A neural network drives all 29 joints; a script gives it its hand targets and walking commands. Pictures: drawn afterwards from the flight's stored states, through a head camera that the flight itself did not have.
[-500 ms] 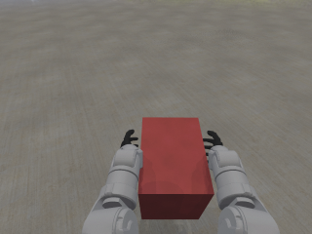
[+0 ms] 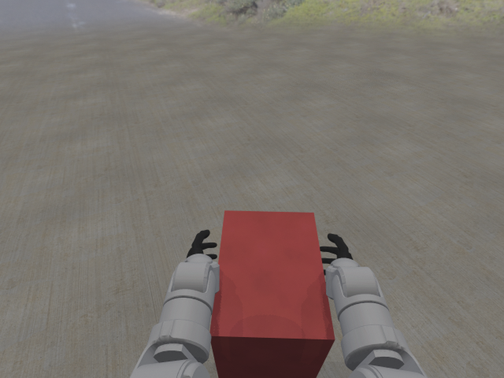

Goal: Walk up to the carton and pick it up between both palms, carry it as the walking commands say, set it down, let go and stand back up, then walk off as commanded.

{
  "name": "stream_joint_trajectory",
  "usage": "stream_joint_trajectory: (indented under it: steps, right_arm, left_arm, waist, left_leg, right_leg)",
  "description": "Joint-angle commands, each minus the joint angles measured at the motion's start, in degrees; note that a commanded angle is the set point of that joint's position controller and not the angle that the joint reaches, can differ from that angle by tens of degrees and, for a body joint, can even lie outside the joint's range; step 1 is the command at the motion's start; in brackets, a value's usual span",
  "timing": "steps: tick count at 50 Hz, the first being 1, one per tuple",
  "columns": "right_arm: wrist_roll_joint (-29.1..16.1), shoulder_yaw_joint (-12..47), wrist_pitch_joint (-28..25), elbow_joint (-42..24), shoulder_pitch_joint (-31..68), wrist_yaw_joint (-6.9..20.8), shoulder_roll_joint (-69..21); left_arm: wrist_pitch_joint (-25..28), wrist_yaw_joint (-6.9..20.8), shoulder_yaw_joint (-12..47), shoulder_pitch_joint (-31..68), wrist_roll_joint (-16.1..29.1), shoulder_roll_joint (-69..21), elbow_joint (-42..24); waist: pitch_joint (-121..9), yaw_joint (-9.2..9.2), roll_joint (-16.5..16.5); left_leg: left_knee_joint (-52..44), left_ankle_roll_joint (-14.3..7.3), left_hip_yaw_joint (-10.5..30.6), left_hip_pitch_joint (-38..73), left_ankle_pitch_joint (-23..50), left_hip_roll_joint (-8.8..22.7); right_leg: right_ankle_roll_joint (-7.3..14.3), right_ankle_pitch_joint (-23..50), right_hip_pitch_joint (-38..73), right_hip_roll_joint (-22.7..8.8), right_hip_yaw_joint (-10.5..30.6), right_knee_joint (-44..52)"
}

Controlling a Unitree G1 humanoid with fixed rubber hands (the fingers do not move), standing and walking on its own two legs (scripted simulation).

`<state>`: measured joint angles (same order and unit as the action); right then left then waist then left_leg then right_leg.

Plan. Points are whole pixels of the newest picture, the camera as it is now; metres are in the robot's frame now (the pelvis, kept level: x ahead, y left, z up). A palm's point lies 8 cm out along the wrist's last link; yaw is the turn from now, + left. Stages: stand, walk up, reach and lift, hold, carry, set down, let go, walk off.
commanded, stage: hold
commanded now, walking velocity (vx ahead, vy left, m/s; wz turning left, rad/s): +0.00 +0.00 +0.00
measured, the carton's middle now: (267, 294) +0.31 +0.00 -0.03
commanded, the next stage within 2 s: carry in 0.56 s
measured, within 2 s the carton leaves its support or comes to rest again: neither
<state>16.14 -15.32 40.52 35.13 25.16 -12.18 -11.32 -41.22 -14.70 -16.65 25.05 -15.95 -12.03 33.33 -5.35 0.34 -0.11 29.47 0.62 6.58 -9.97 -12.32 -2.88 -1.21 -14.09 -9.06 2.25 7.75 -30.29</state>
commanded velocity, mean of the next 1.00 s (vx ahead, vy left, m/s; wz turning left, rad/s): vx -0.12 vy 0.00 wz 0.00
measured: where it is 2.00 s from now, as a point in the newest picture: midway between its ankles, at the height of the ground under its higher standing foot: outside the picture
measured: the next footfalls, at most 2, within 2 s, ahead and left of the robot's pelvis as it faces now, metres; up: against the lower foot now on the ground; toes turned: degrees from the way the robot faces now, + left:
right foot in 1.38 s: -0.12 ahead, -0.12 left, +0.00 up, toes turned -2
left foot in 1.70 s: -0.26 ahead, +0.09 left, +0.00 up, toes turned +9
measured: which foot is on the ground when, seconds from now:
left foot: down 0.00-1.00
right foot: down 0.00-1.00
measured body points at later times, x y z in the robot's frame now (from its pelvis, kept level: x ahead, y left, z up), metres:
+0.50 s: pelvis -0.02 +0.00 +0.00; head -0.11 +0.00 +0.44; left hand +0.29 +0.13 +0.05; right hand +0.30 -0.13 +0.05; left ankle +0.05 +0.12 -0.73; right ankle +0.04 -0.13 -0.73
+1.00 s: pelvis -0.08 -0.01 -0.03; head -0.05 -0.02 +0.42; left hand +0.26 +0.11 +0.06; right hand +0.25 -0.15 +0.05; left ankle +0.05 +0.12 -0.73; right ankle +0.03 -0.14 -0.73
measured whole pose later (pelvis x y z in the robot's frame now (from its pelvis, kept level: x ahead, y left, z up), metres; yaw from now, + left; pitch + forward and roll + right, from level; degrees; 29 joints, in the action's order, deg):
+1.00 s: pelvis -0.08 -0.01 -0.03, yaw +0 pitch +0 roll +0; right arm 8.1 -7.9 63.0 -6.9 24.1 -16.6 -11.7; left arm -62.2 -16.9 -9.7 26.7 -7.4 -12.8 -4.9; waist 2.6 0.4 1.7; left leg 42.3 2.5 6.2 -32.7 -10.0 -1.6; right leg -0.6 -11.9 -31.9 0.5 1.2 -43.4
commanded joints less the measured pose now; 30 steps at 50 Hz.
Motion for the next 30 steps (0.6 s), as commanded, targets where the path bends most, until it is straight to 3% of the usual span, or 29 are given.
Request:
stream_joint_trajectory:
  steps: [1, 5, 8, 10, 13, 15, 17, 19, 22, 27, 28, 29, 30]
  right_arm:
    - [-17.2, 24.6, -3.7, -5.0, 40.2, 24.7, -64.5]
    - [-17.3, 24.6, -3.3, -4.5, 40.3, 24.4, -65.1]
    - [-17.6, 24.3, -3.2, -4.6, 40.5, 24.5, -65.3]
    - [-17.5, 24.2, -3.3, -4.5, 41.9, 24.6, -65.3]
    - [-17.3, 23.9, -3.1, -3.5, 41.8, 24.7, -65.4]
    - [-17.2, 22.9, -3.2, -2.6, 43.3, 24.8, -65.5]
    - [-17.1, 22.4, -3.6, -1.4, 45.0, 25.0, -66.1]
    - [-17.3, 21.7, -4.0, -0.5, 44.4, 25.1, -66.2]
    - [-16.3, 20.3, -4.0, 1.0, 44.1, 25.2, -65.3]
    - [-16.5, 19.7, -4.7, 0.1, 47.5, 25.7, -64.7]
    - [-15.2, 24.3, -3.2, -3.9, 46.0, 25.0, -63.6]
    - [-15.2, 24.5, -2.6, -5.0, 45.2, 24.5, -63.6]
    - [-15.1, 24.0, -1.7, -6.1, 45.4, 23.9, -62.8]
  left_arm:
    - [3.1, 27.5, 28.0, 39.4, 17.7, -63.7, -4.1]
    - [2.9, 27.8, 27.8, 39.6, 17.7, -63.4, -4.0]
    - [2.9, 28.1, 27.7, 39.9, 17.8, -64.0, -4.0]
    - [2.9, 28.2, 26.9, 39.3, 17.1, -63.3, -3.0]
    - [2.9, 28.4, 26.7, 40.7, 17.4, -63.8, -2.9]
    - [2.8, 28.5, 24.9, 40.4, 16.2, -62.9, -0.3]
    - [3.5, 28.4, 24.5, 43.9, 16.5, -62.7, -1.2]
    - [3.7, 28.5, 25.4, 45.9, 17.0, -63.1, -2.3]
    - [3.4, 28.4, 25.1, 45.6, 16.6, -63.2, -0.8]
    - [3.4, 28.3, 24.1, 46.0, 15.8, -63.9, 1.2]
    - [3.4, 27.9, 29.5, 47.9, 16.6, -64.3, -3.6]
    - [2.9, 27.4, 30.9, 50.9, 18.0, -63.5, -6.7]
    - [2.1, 26.9, 30.8, 50.9, 18.5, -63.4, -7.7]
  waist:
    - [-16.6, 0.68, -0.6]
    - [-15.2, 0.01, -0.5]
    - [-14.6, 0.54, -0.3]
    - [-14.3, -0.39, -0.3]
    - [-14.0, 0.45, -1.1]
    - [-11.1, -0.64, -0.7]
    - [-13.0, -0.72, -3.1]
    - [-13.3, -0.13, -0.9]
    - [-12.5, 0.55, -0.9]
    - [-13.7, -0.08, 0.3]
    - [-11.5, 1.05, 4.0]
    - [-10.5, 0.90, 7.8]
    - [-13.0, 0.59, 9.1]
  left_leg:
    - [-5.2, 0.5, -2.9, 7.3, 4.8, -1.7]
    - [-5.0, 0.5, -3.6, 5.3, 2.9, -2.2]
    - [-4.7, 0.6, -3.8, 5.5, 1.8, -2.5]
    - [-4.7, 0.5, -3.8, 4.8, 1.7, -2.5]
    - [-4.5, 0.4, -3.7, 5.3, 0.5, -2.4]
    - [-4.5, 0.4, -4.2, 3.4, -2.3, -2.5]
    - [-4.1, 0.3, -4.5, 3.7, -4.0, -2.7]
    - [-4.4, 0.6, -4.5, 3.6, -3.2, -2.5]
    - [-4.6, 0.7, -4.3, 4.1, -4.3, -2.1]
    - [-5.2, 0.8, -4.5, 3.1, -5.6, -2.1]
    - [-4.4, -1.2, 3.9, -5.1, -8.7, 8.4]
    - [-8.4, -2.7, 8.2, -9.1, -13.3, 10.8]
    - [-9.5, -3.9, 10.1, -10.3, -11.4, 13.1]
  right_leg:
    - [0.7, 5.1, -0.7, 2.1, -4.0, 7.2]
    - [0.4, 2.7, -0.2, 1.8, -3.7, 7.8]
    - [0.5, 0.7, -1.0, 1.8, -3.6, 8.4]
    - [0.5, 0.7, -0.7, 1.6, -3.5, 8.5]
    - [0.5, -1.1, -1.4, 1.7, -3.5, 8.6]
    - [0.5, -5.1, -2.3, 1.4, -3.2, 9.3]
    - [0.3, -8.4, -2.4, 1.4, -3.1, 9.6]
    - [0.5, -6.7, -2.5, 1.4, -3.5, 9.4]
    - [0.8, -7.3, -3.1, 1.5, -4.1, 9.1]
    - [0.9, -7.3, -2.3, 1.5, -4.5, 8.6]
    - [3.5, -9.0, -10.4, -5.5, -2.1, -0.4]
    - [3.3, -10.6, -10.3, -2.8, -3.8, -4.6]
    - [3.0, -7.8, -8.3, -1.7, -5.9, -8.4]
